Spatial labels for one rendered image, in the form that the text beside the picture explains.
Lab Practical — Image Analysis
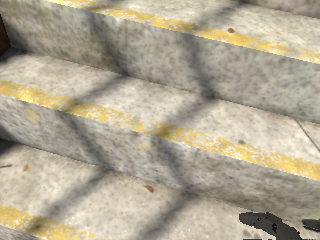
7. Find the robot right hand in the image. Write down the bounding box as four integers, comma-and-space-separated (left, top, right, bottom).
239, 212, 302, 240

